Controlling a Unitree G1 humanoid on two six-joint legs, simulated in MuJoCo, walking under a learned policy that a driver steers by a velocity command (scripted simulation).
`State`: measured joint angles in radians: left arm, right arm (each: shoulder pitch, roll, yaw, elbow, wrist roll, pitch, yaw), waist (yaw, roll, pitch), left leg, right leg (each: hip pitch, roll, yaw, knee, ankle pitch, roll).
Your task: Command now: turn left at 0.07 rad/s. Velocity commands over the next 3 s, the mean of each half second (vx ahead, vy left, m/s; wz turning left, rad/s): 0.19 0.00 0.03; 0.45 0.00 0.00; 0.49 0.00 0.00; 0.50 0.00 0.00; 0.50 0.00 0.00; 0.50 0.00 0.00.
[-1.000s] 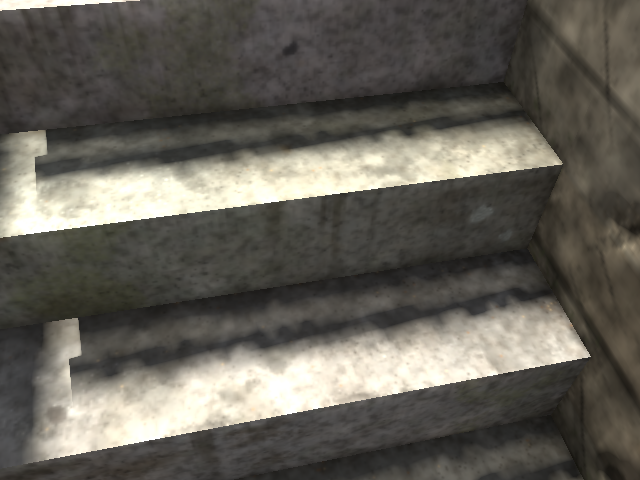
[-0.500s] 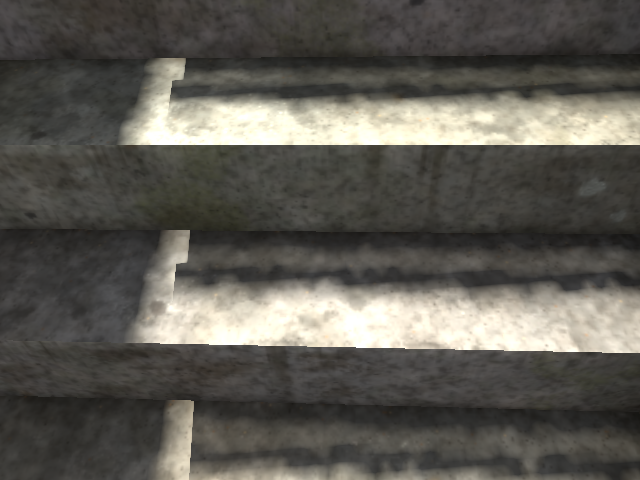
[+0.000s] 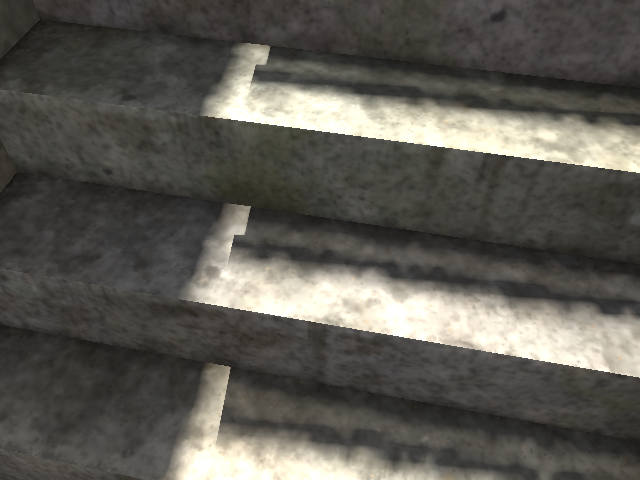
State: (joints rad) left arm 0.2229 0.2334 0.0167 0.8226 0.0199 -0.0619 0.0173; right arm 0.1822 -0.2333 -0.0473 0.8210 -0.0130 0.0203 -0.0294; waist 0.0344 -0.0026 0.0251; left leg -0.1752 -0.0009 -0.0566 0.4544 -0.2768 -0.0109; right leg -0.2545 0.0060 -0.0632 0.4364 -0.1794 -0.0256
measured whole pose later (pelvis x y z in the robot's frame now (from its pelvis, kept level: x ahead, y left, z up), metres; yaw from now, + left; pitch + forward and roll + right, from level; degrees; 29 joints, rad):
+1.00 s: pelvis +0.07 +0.01 +0.00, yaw +0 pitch -2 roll +0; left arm 0.12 0.22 0.01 0.99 0.01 -0.05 0.03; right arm 0.13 -0.22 0.00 0.98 -0.02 -0.05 -0.03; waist 0.00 0.01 0.02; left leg -0.03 0.00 -0.01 0.45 -0.36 0.02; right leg -0.12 0.00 -0.05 0.46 -0.31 -0.01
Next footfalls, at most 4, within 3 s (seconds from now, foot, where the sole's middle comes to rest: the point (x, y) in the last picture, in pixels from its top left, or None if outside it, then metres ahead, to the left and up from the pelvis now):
none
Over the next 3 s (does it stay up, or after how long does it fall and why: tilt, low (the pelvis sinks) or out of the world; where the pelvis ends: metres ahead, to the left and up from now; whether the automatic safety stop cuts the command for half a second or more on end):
stays up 0.05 0.03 0.01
